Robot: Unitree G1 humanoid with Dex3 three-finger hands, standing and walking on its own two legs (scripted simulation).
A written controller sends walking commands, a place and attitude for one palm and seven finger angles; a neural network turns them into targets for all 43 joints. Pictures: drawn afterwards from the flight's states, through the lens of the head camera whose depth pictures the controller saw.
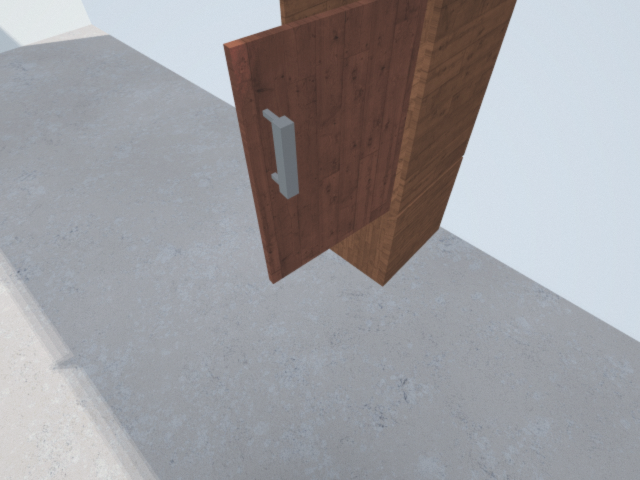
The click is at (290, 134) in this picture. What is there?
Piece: cupboard door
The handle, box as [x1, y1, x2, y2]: [262, 109, 298, 198]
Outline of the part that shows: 265,109 262,111 263,115 272,124 277,165 277,172 271,174 271,176 279,185 280,192 287,198 289,198 298,193 293,122 284,115 279,118 268,109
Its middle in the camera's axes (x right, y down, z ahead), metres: -0.07 -0.15 +0.68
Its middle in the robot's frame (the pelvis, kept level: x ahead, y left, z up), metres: +0.62 +0.10 +0.05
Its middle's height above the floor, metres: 0.83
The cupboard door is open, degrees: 81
